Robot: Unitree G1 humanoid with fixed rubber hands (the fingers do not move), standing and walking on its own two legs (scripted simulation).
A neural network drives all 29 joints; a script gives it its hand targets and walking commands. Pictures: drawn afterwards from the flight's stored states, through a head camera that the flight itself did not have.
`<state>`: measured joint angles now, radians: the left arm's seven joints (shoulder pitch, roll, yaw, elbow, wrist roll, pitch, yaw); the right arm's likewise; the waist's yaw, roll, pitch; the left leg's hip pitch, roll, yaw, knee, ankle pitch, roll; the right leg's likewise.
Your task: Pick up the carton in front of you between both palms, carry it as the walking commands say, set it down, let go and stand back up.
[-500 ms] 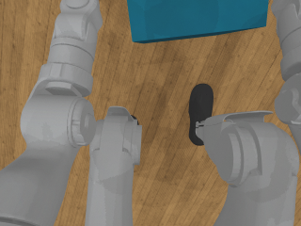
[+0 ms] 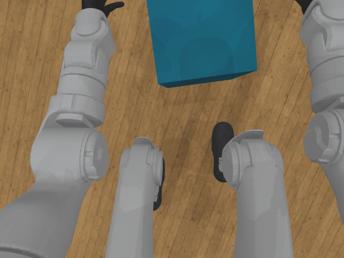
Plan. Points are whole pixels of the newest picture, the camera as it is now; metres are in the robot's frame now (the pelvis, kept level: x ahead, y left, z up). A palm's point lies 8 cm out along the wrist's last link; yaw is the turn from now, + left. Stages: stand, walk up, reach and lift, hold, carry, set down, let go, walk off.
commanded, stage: set down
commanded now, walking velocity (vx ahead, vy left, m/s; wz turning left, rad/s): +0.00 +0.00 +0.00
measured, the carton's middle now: (197, 42) +0.53 -0.08 -0.31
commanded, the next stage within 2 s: let go in 0.68 s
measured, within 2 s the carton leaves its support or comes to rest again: neither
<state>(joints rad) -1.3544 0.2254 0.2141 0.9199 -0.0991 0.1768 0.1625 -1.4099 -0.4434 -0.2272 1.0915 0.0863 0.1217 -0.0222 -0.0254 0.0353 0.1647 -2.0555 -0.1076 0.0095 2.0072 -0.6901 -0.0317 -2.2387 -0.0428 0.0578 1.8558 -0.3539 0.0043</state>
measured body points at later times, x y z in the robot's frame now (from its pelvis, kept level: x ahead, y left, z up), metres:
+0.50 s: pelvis +0.02 -0.01 +0.12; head +0.35 -0.06 +0.43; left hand +0.58 +0.12 +0.02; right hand +0.55 -0.28 +0.01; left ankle +0.07 +0.12 -0.40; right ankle +0.16 -0.13 -0.40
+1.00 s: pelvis +0.07 -0.02 +0.25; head +0.34 -0.06 +0.61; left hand +0.51 +0.15 +0.13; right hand +0.47 -0.28 +0.12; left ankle +0.07 +0.12 -0.40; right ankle +0.16 -0.13 -0.40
